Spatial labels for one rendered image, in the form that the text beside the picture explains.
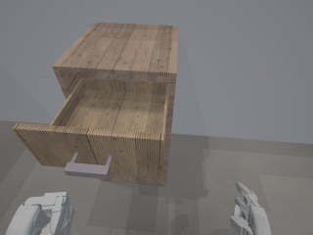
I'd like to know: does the handle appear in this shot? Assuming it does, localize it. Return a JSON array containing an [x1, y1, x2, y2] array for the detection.
[[64, 152, 113, 179]]

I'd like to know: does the left robot hand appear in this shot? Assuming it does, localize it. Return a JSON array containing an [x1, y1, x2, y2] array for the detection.
[[5, 192, 75, 235]]

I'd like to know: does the cabinet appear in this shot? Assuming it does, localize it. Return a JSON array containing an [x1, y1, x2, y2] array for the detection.
[[52, 22, 179, 187]]

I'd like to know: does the drawer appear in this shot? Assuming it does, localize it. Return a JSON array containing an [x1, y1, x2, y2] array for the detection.
[[12, 77, 169, 176]]

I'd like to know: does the right robot hand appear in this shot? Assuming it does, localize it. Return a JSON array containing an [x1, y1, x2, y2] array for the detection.
[[230, 181, 272, 235]]

